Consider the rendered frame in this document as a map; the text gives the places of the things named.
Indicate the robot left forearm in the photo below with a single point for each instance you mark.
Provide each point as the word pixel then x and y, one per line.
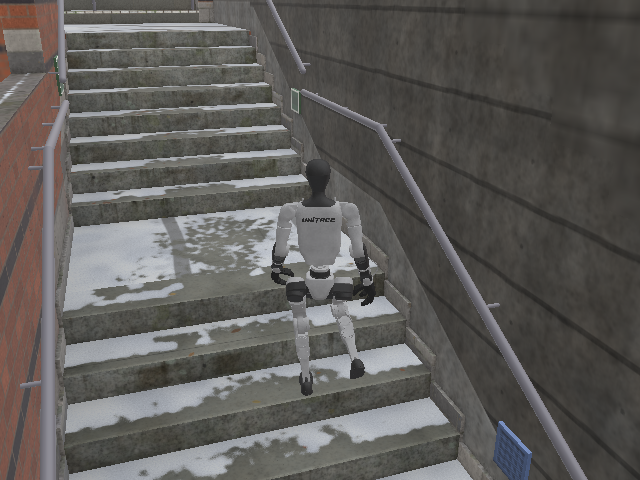
pixel 277 261

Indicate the left robot foot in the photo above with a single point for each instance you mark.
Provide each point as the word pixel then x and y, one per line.
pixel 306 387

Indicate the robot left hand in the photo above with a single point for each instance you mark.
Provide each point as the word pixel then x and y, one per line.
pixel 277 279

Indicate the right robot shin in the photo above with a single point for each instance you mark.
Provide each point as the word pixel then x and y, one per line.
pixel 347 334

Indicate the robot left upper arm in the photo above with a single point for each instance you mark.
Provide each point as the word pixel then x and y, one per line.
pixel 287 213

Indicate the robot right hand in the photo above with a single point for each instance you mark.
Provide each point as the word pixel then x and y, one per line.
pixel 370 290

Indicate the robot right forearm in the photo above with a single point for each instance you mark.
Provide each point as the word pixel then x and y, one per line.
pixel 363 268

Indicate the robot right upper arm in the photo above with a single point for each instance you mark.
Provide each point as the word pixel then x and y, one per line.
pixel 351 212

